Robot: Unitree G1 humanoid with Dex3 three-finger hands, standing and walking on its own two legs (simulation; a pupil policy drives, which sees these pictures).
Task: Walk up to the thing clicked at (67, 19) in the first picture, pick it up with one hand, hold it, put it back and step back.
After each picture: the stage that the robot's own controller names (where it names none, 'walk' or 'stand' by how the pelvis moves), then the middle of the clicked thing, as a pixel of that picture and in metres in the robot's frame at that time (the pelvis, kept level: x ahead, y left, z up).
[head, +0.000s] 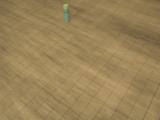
stand; (66, 13) +1.88 +0.22 -0.65
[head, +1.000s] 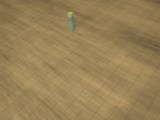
walk; (71, 21) +1.75 +0.28 -0.65
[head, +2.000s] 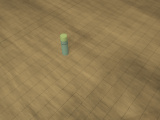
walk; (64, 45) +1.17 +0.25 -0.64
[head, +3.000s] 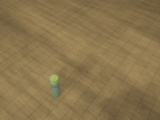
walk; (55, 86) +0.71 +0.22 -0.63
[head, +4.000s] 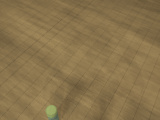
walk; (53, 116) +0.42 +0.19 -0.64
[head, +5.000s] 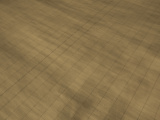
stand; out of the picture +0.35 +0.20 -0.65
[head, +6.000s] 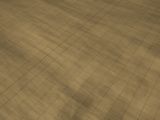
stand; out of the picture +0.34 +0.18 -0.66
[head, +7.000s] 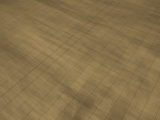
stand; out of the picture +0.36 +0.19 -0.66
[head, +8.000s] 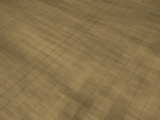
stand; out of the picture +0.34 +0.19 -0.66
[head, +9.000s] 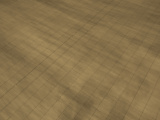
go down; out of the picture +0.34 +0.19 -0.66
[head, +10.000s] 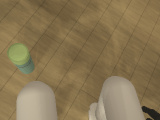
go down; (23, 61) +0.43 +0.21 -0.28
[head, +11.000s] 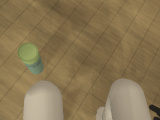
approach; (33, 61) +0.43 +0.21 -0.27
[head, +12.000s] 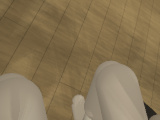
close in; out of the picture +0.41 +0.25 -0.16
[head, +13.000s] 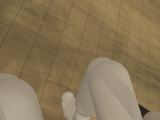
close; out of the picture +0.42 +0.27 -0.16
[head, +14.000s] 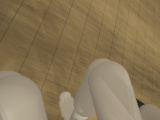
lift; out of the picture +0.38 +0.26 -0.16
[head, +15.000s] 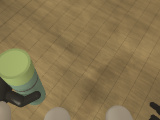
lift; (27, 83) +0.32 +0.18 +0.02
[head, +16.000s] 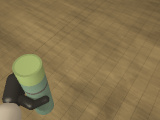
hold; (37, 89) +0.31 +0.16 +0.04
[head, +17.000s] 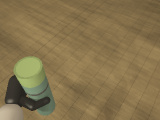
hold; (39, 90) +0.31 +0.16 +0.03
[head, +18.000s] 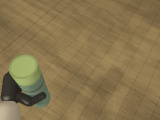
crouch; (34, 86) +0.33 +0.17 -0.01
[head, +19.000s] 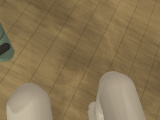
lower; out of the picture +0.46 +0.23 -0.05
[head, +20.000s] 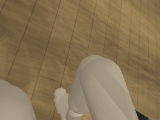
lower; out of the picture +0.45 +0.27 -0.16
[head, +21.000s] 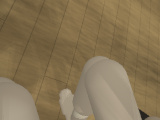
lower; out of the picture +0.43 +0.26 -0.16
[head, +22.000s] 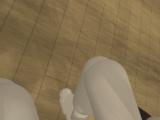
lower; out of the picture +0.42 +0.27 -0.16
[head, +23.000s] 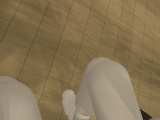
lower; out of the picture +0.41 +0.26 -0.16
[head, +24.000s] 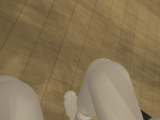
open; out of the picture +0.41 +0.24 -0.17
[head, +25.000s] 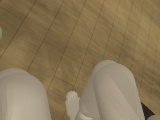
stand; out of the picture +0.40 +0.24 -0.17
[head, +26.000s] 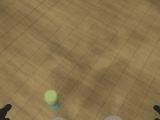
stand; (53, 101) +0.38 +0.17 -0.49
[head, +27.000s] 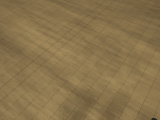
stand; out of the picture +0.36 +0.16 -0.60
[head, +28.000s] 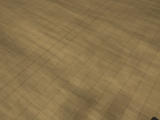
stand; out of the picture +0.35 +0.16 -0.60
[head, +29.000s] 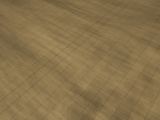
stand; out of the picture +0.38 +0.15 -0.65
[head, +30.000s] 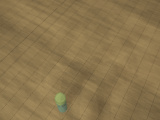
walk; (61, 103) +0.43 +0.14 -0.63
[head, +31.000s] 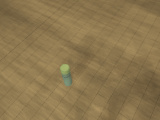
walk; (66, 75) +0.70 +0.18 -0.63
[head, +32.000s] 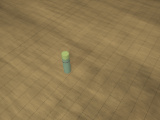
stand; (66, 62) +0.99 +0.20 -0.63
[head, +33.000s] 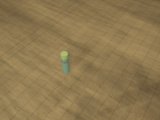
stand; (65, 62) +0.98 +0.18 -0.65
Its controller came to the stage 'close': yes
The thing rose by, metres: 0.68
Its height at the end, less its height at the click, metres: +0.00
